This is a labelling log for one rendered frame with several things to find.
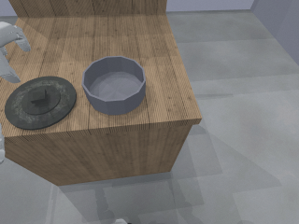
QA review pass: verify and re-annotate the knob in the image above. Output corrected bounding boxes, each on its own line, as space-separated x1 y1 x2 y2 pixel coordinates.
30 89 47 104

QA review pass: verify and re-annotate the robot left hand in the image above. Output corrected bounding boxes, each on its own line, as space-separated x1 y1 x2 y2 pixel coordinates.
0 21 31 84

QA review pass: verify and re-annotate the pot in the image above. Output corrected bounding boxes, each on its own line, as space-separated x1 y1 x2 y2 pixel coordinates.
81 55 146 115

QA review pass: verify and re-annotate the lid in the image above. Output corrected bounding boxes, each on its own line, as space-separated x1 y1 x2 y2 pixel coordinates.
5 76 77 131

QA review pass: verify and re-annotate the table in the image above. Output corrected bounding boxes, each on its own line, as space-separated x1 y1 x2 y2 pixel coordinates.
0 0 202 187

